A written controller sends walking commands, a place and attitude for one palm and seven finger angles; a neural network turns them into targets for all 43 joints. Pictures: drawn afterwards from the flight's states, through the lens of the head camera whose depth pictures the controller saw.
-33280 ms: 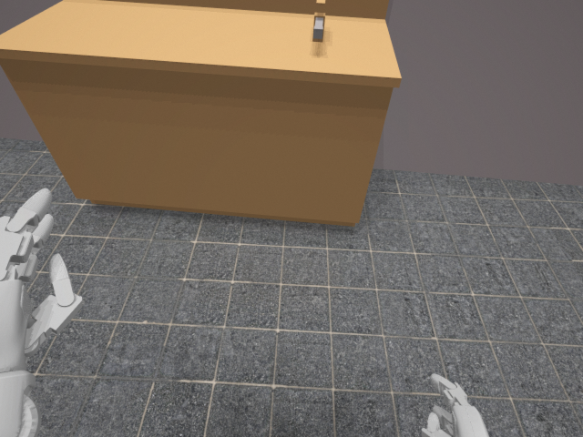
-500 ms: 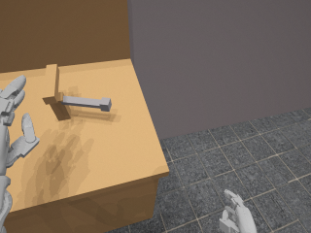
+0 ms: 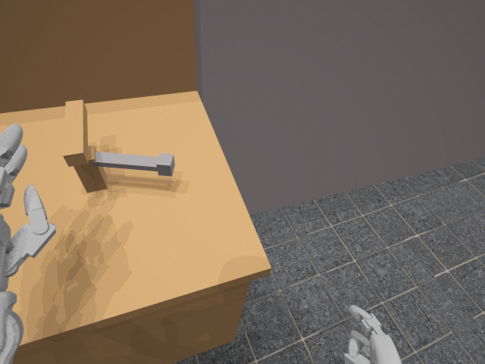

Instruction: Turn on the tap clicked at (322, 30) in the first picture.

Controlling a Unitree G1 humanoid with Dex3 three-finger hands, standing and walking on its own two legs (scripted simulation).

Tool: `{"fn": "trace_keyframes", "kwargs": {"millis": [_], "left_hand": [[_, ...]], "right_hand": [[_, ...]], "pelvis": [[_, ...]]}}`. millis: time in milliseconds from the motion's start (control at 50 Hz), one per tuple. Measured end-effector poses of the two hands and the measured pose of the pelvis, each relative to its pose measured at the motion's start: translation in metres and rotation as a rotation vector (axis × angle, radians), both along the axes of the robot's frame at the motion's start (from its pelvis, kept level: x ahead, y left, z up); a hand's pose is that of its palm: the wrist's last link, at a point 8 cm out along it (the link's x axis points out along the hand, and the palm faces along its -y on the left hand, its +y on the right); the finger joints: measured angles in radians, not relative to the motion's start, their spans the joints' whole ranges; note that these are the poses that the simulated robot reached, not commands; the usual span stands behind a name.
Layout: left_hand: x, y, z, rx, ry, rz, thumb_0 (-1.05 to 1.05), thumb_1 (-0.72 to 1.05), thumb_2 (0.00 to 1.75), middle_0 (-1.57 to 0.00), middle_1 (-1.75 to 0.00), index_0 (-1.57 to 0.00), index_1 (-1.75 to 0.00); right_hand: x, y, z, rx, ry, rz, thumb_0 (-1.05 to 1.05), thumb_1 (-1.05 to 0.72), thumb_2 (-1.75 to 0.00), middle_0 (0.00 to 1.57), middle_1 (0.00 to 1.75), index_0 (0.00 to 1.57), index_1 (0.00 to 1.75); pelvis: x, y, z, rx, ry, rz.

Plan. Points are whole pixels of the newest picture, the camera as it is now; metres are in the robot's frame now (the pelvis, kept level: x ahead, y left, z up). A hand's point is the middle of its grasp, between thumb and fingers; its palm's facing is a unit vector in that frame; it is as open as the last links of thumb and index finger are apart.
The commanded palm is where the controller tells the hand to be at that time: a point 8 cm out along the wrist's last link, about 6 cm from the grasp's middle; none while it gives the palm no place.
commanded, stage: come to a stop and stand still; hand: left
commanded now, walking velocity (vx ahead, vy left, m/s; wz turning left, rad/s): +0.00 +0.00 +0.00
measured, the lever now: (166, 164) +0.41 +0.18 +0.08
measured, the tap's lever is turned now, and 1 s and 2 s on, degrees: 69 69 69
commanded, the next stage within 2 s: look again from close up in 0.28 s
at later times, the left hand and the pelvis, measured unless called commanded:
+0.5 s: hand (55, 226) +0.23 +0.26 +0.16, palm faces +0.41 -0.86 -0.32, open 7.4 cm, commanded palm +0.17 +0.29 +0.18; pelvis +0.01 +0.01 +0.00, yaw +1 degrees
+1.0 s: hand (66, 237) +0.22 +0.24 +0.16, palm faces +0.39 -0.85 -0.35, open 7.4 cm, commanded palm +0.15 +0.27 +0.18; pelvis -0.01 -0.01 +0.00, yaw +0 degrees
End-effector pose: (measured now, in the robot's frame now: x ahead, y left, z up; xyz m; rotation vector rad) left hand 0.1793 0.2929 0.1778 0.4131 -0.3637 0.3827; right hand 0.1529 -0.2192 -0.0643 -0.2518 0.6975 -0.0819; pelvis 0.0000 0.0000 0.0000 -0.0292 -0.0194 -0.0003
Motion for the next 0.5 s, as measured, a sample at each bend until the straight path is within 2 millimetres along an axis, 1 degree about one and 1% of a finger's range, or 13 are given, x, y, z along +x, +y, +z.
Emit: {"fn": "trace_keyframes", "kwargs": {"millis": [120,240,360,500], "left_hand": [[0.007,-0.002,-0.011,-0.029,0.054,-0.019,0.02,0.89,0.90,-0.21,-0.30,-0.21,-0.30],[0.008,0.003,-0.007,-0.018,0.052,-0.005,0.02,0.89,0.90,-0.21,-0.30,-0.21,-0.30],[0.007,0.005,-0.004,-0.022,0.047,0.009,0.02,0.89,0.90,-0.21,-0.30,-0.21,-0.30],[0.009,0.004,-0.011,-0.039,0.083,0.010,0.02,0.89,0.90,-0.21,-0.30,-0.21,-0.30]], "right_hand": [[0.028,0.014,0.008,0.018,-0.050,0.029,0.01,-0.90,-0.90,0.20,0.30,0.20,0.30],[0.041,0.018,0.012,0.014,-0.063,0.043,0.01,-0.90,-0.90,0.20,0.30,0.20,0.30],[0.041,0.014,0.010,0.002,-0.037,0.035,0.01,-0.90,-0.90,0.20,0.30,0.20,0.30],[0.030,0.007,0.006,-0.005,-0.002,0.002,0.01,-0.90,-0.90,0.20,0.30,0.20,0.30]], "pelvis": [[0.005,0.004,0.000,0.000,0.000,0.001],[0.008,0.005,0.001,-0.001,0.000,0.005],[0.011,0.006,0.001,-0.002,0.000,0.007],[0.012,0.006,0.002,-0.003,-0.001,0.011]]}}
